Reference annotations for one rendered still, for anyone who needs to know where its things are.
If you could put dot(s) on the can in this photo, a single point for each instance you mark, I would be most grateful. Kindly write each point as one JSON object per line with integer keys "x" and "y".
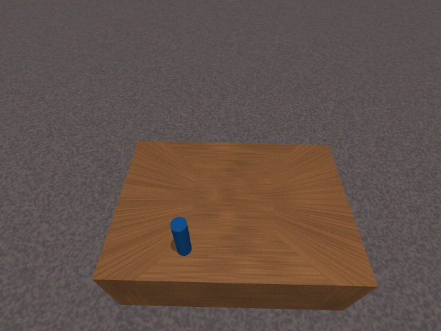
{"x": 181, "y": 235}

